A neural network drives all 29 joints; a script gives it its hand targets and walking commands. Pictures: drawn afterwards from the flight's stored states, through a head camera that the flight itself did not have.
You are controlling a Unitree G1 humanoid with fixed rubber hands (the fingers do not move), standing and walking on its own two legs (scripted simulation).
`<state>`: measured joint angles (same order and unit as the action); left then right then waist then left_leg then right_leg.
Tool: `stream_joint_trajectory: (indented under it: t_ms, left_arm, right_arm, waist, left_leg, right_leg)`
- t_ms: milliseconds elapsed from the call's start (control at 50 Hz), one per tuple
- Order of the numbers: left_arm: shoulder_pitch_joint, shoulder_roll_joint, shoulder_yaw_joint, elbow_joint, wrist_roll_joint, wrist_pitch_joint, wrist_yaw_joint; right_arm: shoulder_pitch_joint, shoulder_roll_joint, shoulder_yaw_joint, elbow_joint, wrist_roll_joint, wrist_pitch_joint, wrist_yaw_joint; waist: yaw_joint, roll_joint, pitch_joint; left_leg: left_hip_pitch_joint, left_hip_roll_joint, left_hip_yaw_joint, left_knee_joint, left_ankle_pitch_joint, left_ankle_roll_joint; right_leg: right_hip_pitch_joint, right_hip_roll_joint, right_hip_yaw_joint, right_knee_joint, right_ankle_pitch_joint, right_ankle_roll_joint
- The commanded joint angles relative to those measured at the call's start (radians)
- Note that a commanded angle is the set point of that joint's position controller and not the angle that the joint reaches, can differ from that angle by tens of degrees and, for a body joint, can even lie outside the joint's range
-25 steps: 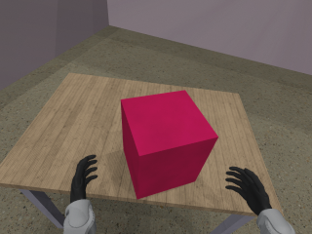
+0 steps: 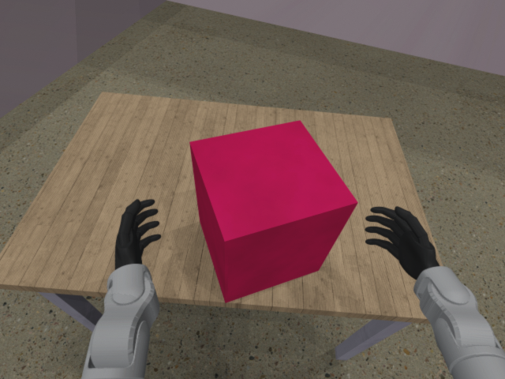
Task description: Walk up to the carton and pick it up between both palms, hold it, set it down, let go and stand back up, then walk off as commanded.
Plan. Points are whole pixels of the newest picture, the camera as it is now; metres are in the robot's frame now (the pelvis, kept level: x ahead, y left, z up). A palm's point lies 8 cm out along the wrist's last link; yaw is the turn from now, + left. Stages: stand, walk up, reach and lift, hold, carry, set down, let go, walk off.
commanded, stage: reach and lift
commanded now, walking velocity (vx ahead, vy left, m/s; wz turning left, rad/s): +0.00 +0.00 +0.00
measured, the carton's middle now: (261, 214) +0.41 +0.03 -0.02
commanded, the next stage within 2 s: none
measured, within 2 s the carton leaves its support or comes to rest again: neither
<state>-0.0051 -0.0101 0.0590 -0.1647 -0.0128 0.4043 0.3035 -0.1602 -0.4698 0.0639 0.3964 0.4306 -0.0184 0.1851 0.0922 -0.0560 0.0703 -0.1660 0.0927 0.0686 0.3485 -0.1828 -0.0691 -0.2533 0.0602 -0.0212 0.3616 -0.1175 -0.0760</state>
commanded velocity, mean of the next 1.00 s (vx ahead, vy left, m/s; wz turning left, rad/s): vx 0.00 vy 0.00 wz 0.00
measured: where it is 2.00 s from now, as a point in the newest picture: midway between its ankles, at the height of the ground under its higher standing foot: outside the picture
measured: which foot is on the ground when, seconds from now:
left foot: down 0.00-1.00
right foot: down 0.00-1.00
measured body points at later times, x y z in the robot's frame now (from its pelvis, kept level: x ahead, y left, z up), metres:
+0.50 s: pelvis +0.01 +0.00 +0.00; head +0.05 -0.01 +0.45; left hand +0.31 +0.23 +0.10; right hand +0.41 -0.17 +0.09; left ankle +0.00 +0.16 -0.74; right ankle +0.05 -0.07 -0.74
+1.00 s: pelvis +0.00 -0.01 +0.00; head +0.05 -0.02 +0.44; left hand +0.35 +0.25 +0.13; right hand +0.48 -0.13 +0.13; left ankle +0.00 +0.16 -0.74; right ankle +0.05 -0.07 -0.74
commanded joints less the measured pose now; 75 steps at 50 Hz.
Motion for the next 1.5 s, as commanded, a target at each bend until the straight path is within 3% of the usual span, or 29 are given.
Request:
stream_joint_trajectory:
  t_ms: [0,100,140,260,280,340,400,420,440,540,620,640,660,680,840,880,900,960,980,1000,1040,1080,1120,1240,1340,1360,1380,1440,1480]
  left_arm:
    - [-0.296,0.073,0.038,-0.262,0.011,0.038,-0.010]
    - [-0.242,0.043,0.018,-0.262,-0.036,0.118,-0.029]
    - [-0.329,0.065,0.029,-0.278,-0.029,0.136,-0.036]
    - [-0.403,0.089,0.098,-0.124,-0.041,0.214,-0.071]
    - [-0.396,0.086,0.116,-0.138,-0.045,0.216,-0.071]
    - [-0.455,0.122,0.136,-0.165,-0.063,0.210,-0.067]
    - [-0.498,0.130,0.160,-0.227,-0.047,0.211,-0.057]
    - [-0.461,0.129,0.152,-0.245,-0.065,0.217,-0.064]
    - [-0.520,0.125,0.127,-0.240,-0.058,0.226,-0.064]
    - [-0.509,0.130,0.134,-0.210,-0.028,0.270,-0.071]
    - [-0.695,0.171,0.128,-0.229,-0.066,0.284,-0.065]
    - [-0.699,0.177,0.141,-0.172,-0.049,0.293,-0.060]
    - [-0.730,0.178,0.131,-0.153,-0.073,0.291,-0.064]
    - [-0.743,0.173,0.109,-0.215,-0.084,0.293,-0.060]
    - [-0.872,0.220,0.133,0.011,-0.133,0.305,-0.038]
    - [-0.934,0.214,0.136,0.112,-0.118,0.313,-0.034]
    - [-0.928,0.189,0.130,0.170,-0.122,0.321,-0.038]
    - [-0.986,0.219,0.132,0.044,-0.135,0.311,-0.027]
    - [-1.003,0.221,0.150,0.039,-0.135,0.296,-0.024]
    - [-0.994,0.203,0.132,0.081,-0.137,0.293,-0.029]
    - [-0.976,0.234,0.170,0.075,-0.138,0.284,-0.033]
    - [-0.955,0.208,0.155,-0.004,-0.141,0.289,-0.049]
    - [-0.943,0.201,0.165,0.007,-0.103,0.285,-0.059]
    - [-0.998,0.211,0.176,0.050,-0.079,0.267,-0.070]
    - [-0.900,0.142,0.169,0.181,-0.075,0.211,-0.092]
    - [-0.887,0.146,0.179,0.195,-0.056,0.196,-0.098]
    - [-0.842,0.126,0.181,0.212,-0.050,0.162,-0.111]
    - [-0.847,0.119,0.163,0.141,-0.033,0.099,-0.116]
    - [-0.830,0.101,0.148,0.221,0.002,0.054,-0.118]
  right_arm:
    - [-0.370,-0.239,-0.082,-0.158,0.036,0.002,-0.015]
    - [-0.391,-0.259,-0.113,-0.172,0.025,0.047,-0.050]
    - [-0.461,-0.268,-0.121,-0.132,0.025,0.073,-0.050]
    - [-0.605,-0.248,-0.081,-0.138,-0.023,0.155,-0.084]
    - [-0.623,-0.222,-0.059,-0.193,-0.019,0.158,-0.082]
    - [-0.664,-0.230,-0.046,-0.197,-0.008,0.163,-0.088]
    - [-0.708,-0.225,-0.033,-0.177,0.011,0.172,-0.088]
    - [-0.687,-0.246,-0.045,-0.170,0.002,0.172,-0.091]
    - [-0.719,-0.279,-0.083,-0.154,-0.007,0.176,-0.097]
    - [-0.723,-0.232,-0.030,-0.110,0.036,0.191,-0.105]
    - [-0.917,-0.227,-0.065,-0.119,0.026,0.210,-0.106]
    - [-0.869,-0.240,-0.040,-0.008,0.041,0.225,-0.094]
    - [-0.909,-0.234,-0.052,-0.033,0.017,0.236,-0.099]
    - [-0.927,-0.245,-0.063,-0.058,0.033,0.230,-0.098]
    - [-1.084,-0.246,-0.064,0.035,-0.008,0.278,-0.090]
    - [-1.127,-0.230,-0.015,0.158,0.002,0.303,-0.078]
    - [-1.144,-0.242,-0.026,0.205,-0.006,0.311,-0.072]
    - [-1.210,-0.272,-0.059,0.145,-0.019,0.291,-0.070]
    - [-1.250,-0.270,-0.049,0.095,-0.023,0.281,-0.075]
    - [-1.227,-0.278,-0.069,0.128,-0.028,0.276,-0.076]
    - [-1.247,-0.269,-0.028,0.109,-0.015,0.271,-0.080]
    - [-1.256,-0.297,-0.055,0.058,-0.036,0.263,-0.087]
    - [-1.244,-0.263,-0.036,0.080,-0.008,0.256,-0.101]
    - [-1.256,-0.253,-0.021,0.225,-0.022,0.267,-0.088]
    - [-1.239,-0.185,0.032,0.254,-0.029,0.216,-0.081]
    - [-1.206,-0.201,0.002,0.274,-0.045,0.200,-0.081]
    - [-1.161,-0.167,0.021,0.277,-0.040,0.181,-0.077]
    - [-1.177,-0.170,-0.006,0.228,-0.058,0.113,-0.079]
    - [-1.130,-0.158,-0.005,0.347,-0.085,0.083,-0.072]
  waist:
    - [0.020,0.077,-0.437]
    - [-0.021,0.021,-0.441]
    - [-0.031,0.055,-0.444]
    - [0.010,-0.108,-0.359]
    - [0.050,-0.140,-0.414]
    - [0.050,-0.164,-0.468]
    - [0.073,-0.079,-0.541]
    - [0.062,-0.109,-0.564]
    - [0.034,-0.037,-0.562]
    - [0.037,0.023,-0.558]
    - [0.035,0.057,-0.620]
    - [0.037,0.081,-0.539]
    - [0.032,0.008,-0.597]
    - [0.023,0.064,-0.624]
    - [0.085,-0.068,-0.645]
    - [0.102,-0.025,-0.588]
    - [0.096,-0.061,-0.577]
    - [0.083,-0.013,-0.679]
    - [0.114,-0.071,-0.733]
    - [0.080,-0.061,-0.762]
    - [0.113,-0.101,-0.786]
    - [0.066,-0.102,-0.875]
    - [0.074,-0.058,-0.881]
    - [0.069,-0.045,-0.801]
    - [0.114,-0.084,-0.801]
    - [0.082,-0.095,-0.789]
    - [0.104,-0.084,-0.799]
    - [0.077,-0.047,-0.865]
    - [0.062,-0.019,-0.776]
  left_leg:
    - [0.024,-0.090,-0.022,-0.022,0.193,0.044]
    - [0.077,-0.092,-0.031,-0.004,0.312,0.042]
    - [0.068,-0.094,-0.043,-0.011,0.291,0.038]
    - [-0.034,-0.090,-0.031,-0.054,0.195,0.073]
    - [-0.034,-0.084,-0.027,-0.052,0.223,0.083]
    - [-0.080,-0.091,-0.009,-0.056,0.250,0.081]
    - [-0.065,-0.089,-0.004,-0.044,0.297,0.065]
    - [-0.043,-0.090,-0.013,-0.027,0.348,0.053]
    - [-0.038,-0.094,-0.020,-0.033,0.310,0.045]
    - [-0.041,-0.097,-0.015,-0.028,0.316,0.038]
    - [-0.090,-0.101,-0.018,-0.025,0.251,0.041]
    - [-0.115,-0.097,-0.016,-0.039,0.220,0.041]
    - [-0.122,-0.097,-0.009,-0.034,0.216,0.046]
    - [-0.109,-0.102,-0.022,-0.029,0.221,0.035]
    - [-0.197,-0.090,-0.014,-0.024,0.151,0.051]
    - [-0.215,-0.091,-0.020,-0.039,0.106,0.045]
    - [-0.216,-0.082,-0.021,-0.045,0.115,0.050]
    - [-0.194,-0.091,-0.011,-0.020,0.183,0.040]
    - [-0.205,-0.090,-0.011,-0.022,0.211,0.044]
    - [-0.195,-0.091,-0.014,-0.008,0.215,0.041]
    - [-0.233,-0.099,-0.011,-0.001,0.280,0.046]
    - [-0.190,-0.103,-0.017,0.008,0.360,0.036]
    - [-0.210,-0.109,-0.015,0.002,0.349,0.025]
    - [-0.193,-0.095,-0.011,-0.019,0.330,0.027]
    - [-0.182,-0.094,-0.004,-0.001,0.387,0.032]
    - [-0.186,-0.094,-0.004,-0.001,0.386,0.030]
    - [-0.201,-0.098,-0.006,0.002,0.415,0.026]
    - [-0.177,-0.102,0.000,0.027,0.471,0.018]
    - [-0.178,-0.101,-0.005,0.028,0.460,0.016]
  right_leg:
    - [0.244,-0.040,0.120,-0.090,0.040,0.000]
    - [0.266,-0.013,0.092,-0.071,0.223,0.004]
    - [0.254,-0.014,0.090,-0.075,0.164,-0.002]
    - [0.265,-0.020,0.100,-0.087,0.097,0.033]
    - [0.292,-0.027,0.109,-0.088,0.120,0.047]
    - [0.334,-0.014,0.094,-0.053,0.196,0.056]
    - [0.366,-0.021,0.108,-0.043,0.242,0.045]
    - [0.376,-0.009,0.091,-0.030,0.322,0.051]
    - [0.358,-0.007,0.075,-0.028,0.268,0.038]
    - [0.378,-0.025,0.089,-0.032,0.337,0.047]
    - [0.360,-0.046,0.104,-0.048,0.204,0.048]
    - [0.321,-0.038,0.089,-0.049,0.142,0.049]
    - [0.358,-0.043,0.102,-0.038,0.183,0.059]
    - [0.350,-0.047,0.095,-0.031,0.184,0.056]
    - [0.323,-0.053,0.113,-0.041,0.018,0.081]
    - [0.303,-0.058,0.113,-0.051,-0.029,0.079]
    - [0.301,-0.044,0.086,-0.042,-0.008,0.075]
    - [0.322,-0.025,0.066,-0.009,0.119,0.073]
    - [0.345,-0.021,0.066,-0.012,0.150,0.083]
    - [0.359,-0.023,0.066,-0.002,0.178,0.087]
    - [0.411,-0.024,0.074,0.014,0.295,0.094]
    - [0.457,-0.014,0.052,0.038,0.458,0.099]
    - [0.494,-0.034,0.061,0.044,0.523,0.105]
    - [0.449,-0.018,0.030,0.027,0.425,0.094]
    - [0.435,-0.016,0.017,0.034,0.504,0.107]
    - [0.418,-0.003,0.009,0.038,0.498,0.108]
    - [0.451,-0.009,0.014,0.043,0.546,0.108]
    - [0.436,-0.012,0.008,0.049,0.594,0.101]
    - [0.409,-0.006,0.003,0.026,0.504,0.091]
